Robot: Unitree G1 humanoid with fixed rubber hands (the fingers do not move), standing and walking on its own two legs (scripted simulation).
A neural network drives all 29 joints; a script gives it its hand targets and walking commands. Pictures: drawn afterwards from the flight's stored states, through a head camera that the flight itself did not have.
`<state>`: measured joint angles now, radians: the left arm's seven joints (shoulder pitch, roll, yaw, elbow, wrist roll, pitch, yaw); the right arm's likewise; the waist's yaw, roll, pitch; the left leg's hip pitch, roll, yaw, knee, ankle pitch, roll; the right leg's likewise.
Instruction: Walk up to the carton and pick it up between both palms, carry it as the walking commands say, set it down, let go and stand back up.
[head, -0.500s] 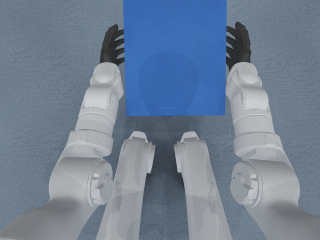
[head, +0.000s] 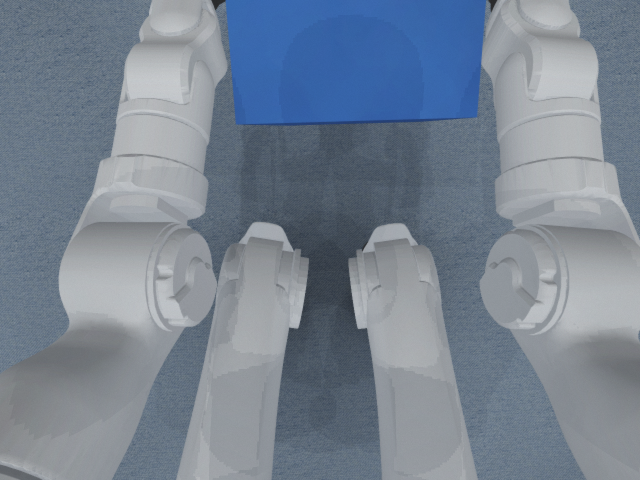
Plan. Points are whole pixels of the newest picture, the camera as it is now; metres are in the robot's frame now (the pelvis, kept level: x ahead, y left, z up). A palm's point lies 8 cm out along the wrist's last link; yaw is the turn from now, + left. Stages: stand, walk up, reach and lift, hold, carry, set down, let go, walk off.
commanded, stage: set down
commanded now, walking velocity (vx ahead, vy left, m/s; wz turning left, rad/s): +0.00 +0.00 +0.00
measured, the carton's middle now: (352, 2) +0.57 -0.02 -0.18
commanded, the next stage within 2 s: none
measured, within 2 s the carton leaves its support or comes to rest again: rests again in 1.28 s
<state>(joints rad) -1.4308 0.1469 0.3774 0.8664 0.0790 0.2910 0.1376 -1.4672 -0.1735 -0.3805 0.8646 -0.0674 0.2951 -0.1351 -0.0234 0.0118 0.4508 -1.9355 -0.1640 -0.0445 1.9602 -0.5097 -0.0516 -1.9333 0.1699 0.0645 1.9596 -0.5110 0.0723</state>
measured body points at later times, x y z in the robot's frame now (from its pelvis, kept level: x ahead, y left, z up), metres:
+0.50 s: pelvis +0.02 +0.00 -0.05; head +0.39 -0.01 +0.19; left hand +0.59 +0.13 -0.21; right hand +0.60 -0.16 -0.21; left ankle +0.14 +0.11 -0.41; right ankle +0.14 -0.12 -0.41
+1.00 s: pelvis +0.02 +0.00 -0.07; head +0.39 +0.00 +0.18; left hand +0.59 +0.12 -0.24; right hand +0.59 -0.16 -0.23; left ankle +0.14 +0.11 -0.41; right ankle +0.14 -0.12 -0.41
